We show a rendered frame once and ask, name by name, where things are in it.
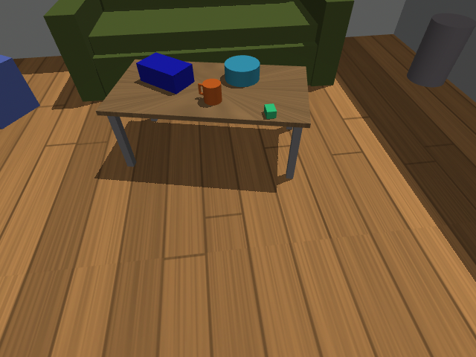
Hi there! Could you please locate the coffee table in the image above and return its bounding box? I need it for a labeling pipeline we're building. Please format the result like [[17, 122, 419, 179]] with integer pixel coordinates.
[[96, 59, 311, 179]]

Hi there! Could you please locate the sofa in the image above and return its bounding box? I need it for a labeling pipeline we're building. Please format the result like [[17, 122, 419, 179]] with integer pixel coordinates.
[[44, 0, 354, 102]]

